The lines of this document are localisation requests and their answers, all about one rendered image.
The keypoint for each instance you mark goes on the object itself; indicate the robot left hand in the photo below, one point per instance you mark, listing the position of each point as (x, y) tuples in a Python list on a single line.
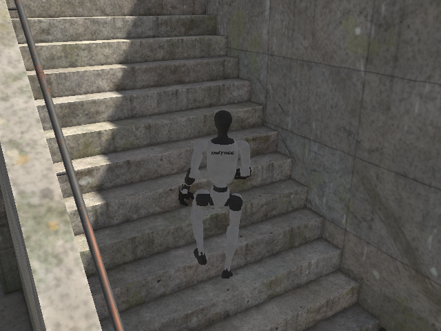
[(182, 196)]

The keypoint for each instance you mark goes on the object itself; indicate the robot right upper arm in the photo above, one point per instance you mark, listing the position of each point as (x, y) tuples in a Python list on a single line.
[(243, 147)]

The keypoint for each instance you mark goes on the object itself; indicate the left robot forearm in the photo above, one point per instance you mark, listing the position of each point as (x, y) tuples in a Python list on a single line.
[(187, 183)]

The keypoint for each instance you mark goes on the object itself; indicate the robot left upper arm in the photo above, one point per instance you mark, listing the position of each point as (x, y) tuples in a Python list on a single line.
[(199, 147)]

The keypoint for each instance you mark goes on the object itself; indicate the humanoid robot torso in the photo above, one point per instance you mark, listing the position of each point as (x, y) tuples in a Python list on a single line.
[(221, 168)]

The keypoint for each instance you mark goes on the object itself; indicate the robot right hand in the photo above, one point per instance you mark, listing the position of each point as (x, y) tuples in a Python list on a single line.
[(237, 175)]

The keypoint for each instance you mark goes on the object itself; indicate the robot left foot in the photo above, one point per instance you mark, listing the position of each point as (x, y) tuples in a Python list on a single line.
[(201, 259)]

